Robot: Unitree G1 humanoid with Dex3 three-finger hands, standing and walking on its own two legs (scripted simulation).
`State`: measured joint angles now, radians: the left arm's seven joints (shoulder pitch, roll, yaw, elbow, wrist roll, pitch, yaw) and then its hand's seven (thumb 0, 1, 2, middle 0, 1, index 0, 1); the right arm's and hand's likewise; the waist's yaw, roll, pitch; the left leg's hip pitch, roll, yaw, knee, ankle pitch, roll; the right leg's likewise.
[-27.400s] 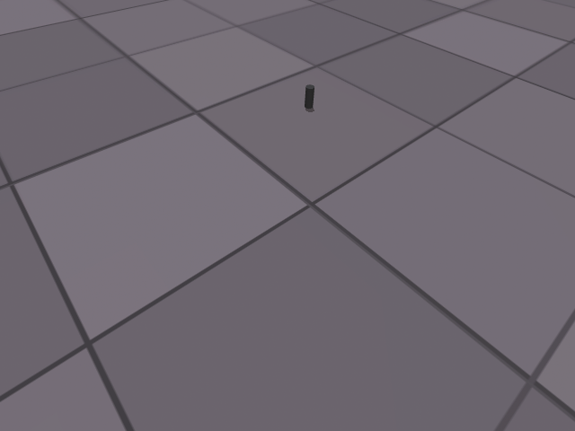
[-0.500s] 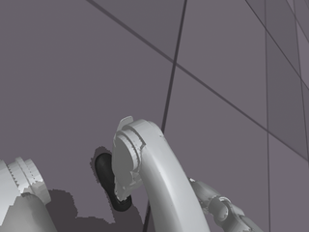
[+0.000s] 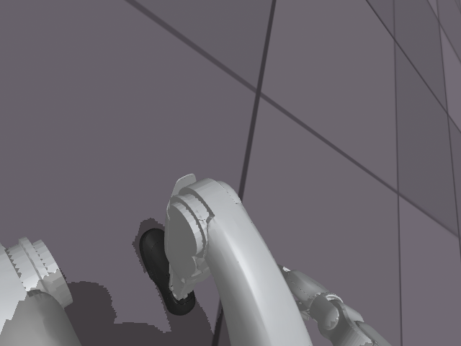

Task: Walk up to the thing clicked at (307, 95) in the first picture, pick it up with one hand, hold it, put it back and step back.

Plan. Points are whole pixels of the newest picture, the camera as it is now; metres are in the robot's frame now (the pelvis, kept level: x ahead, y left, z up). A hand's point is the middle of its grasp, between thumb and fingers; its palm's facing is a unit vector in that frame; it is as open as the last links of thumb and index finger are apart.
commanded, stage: withdraw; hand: left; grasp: from the side
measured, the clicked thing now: out of the picture +0.50 +0.30 -0.24
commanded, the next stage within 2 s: rise in 0.36 s
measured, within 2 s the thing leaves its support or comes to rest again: neither
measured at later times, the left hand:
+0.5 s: hand out of the picture +0.52 +0.38 -0.11, palm faces +0.40 -0.91 -0.09, open 17.5 cm
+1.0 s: hand out of the picture +0.43 +0.44 -0.03, palm faces +0.39 -0.79 -0.47, open 16.6 cm
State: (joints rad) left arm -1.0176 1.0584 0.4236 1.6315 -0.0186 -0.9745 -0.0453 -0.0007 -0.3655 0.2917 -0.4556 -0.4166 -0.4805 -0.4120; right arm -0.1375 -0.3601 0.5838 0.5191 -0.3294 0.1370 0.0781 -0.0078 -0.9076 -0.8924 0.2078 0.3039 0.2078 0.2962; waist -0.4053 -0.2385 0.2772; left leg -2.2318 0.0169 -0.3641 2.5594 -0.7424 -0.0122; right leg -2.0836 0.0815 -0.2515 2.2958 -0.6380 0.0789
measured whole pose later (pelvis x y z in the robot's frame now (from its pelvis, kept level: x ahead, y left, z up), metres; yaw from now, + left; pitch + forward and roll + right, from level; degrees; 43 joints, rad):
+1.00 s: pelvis +0.01 +0.00 +0.05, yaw +6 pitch +33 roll -12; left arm -0.75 0.87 0.47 0.92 0.17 -0.15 -0.02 -0.01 -0.38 0.15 -0.07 -0.08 -0.08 -0.09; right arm 0.17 -0.29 0.18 0.55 -0.05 0.26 0.09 0.00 -0.90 -0.90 0.21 0.30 0.21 0.30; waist -0.19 -0.03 -0.02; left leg -2.23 0.04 -0.15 2.33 -0.70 0.03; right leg -2.13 0.03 -0.09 2.18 -0.65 0.05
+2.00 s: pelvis +0.09 +0.01 +0.40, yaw +17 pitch +11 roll -2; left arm 0.43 0.22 -0.02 0.06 -0.02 0.23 0.18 -0.01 -0.47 0.11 -0.09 -0.09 -0.10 -0.09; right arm 0.29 -0.21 0.03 0.47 0.05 -0.04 -0.17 0.01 -0.90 -0.90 0.21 0.30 0.21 0.30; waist -0.04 0.04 -0.16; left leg -0.71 0.04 -0.03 1.02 -0.49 -0.01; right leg -0.67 0.00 -0.03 0.96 -0.47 0.02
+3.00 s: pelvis +0.09 +0.00 +0.40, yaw +17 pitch +7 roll -2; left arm 0.46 0.20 -0.01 0.02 -0.01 0.25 0.14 -0.01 -0.48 0.10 -0.06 -0.07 -0.07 -0.07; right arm 0.27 -0.21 0.03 0.51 0.02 -0.13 -0.18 0.01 -0.90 -0.90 0.21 0.30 0.21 0.30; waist -0.02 0.03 -0.10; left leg -0.62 0.04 -0.04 0.95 -0.46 -0.02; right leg -0.58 0.00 -0.04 0.91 -0.45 0.01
